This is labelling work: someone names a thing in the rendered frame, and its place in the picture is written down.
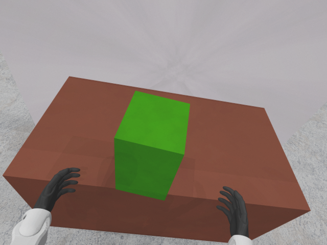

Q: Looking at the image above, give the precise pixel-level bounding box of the carton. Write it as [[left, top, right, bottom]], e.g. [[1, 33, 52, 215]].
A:
[[114, 91, 190, 201]]

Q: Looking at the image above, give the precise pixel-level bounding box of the pedestal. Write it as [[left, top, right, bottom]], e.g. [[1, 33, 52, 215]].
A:
[[3, 76, 311, 243]]

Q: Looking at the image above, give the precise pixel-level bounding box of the robot right forearm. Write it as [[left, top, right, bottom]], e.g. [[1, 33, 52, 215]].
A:
[[227, 235, 254, 245]]

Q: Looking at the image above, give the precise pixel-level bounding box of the robot left hand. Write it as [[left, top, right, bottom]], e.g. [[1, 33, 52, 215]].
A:
[[33, 167, 80, 212]]

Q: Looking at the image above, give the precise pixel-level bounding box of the robot right hand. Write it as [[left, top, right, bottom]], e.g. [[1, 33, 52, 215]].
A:
[[216, 186, 249, 238]]

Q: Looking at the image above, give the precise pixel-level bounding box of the robot left forearm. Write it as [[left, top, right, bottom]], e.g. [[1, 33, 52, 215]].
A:
[[10, 208, 52, 245]]

